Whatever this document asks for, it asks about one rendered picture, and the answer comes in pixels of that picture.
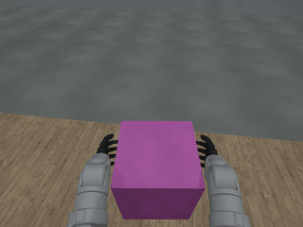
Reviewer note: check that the carton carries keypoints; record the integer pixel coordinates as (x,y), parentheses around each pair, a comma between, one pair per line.
(157,172)

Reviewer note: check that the right robot hand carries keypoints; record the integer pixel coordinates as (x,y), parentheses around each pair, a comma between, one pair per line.
(209,148)

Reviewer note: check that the left robot forearm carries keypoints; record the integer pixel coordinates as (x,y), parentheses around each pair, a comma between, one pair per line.
(90,209)

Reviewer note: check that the right robot forearm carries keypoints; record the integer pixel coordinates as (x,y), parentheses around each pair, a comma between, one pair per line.
(224,193)

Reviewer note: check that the left robot hand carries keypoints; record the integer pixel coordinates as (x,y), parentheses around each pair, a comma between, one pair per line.
(105,143)

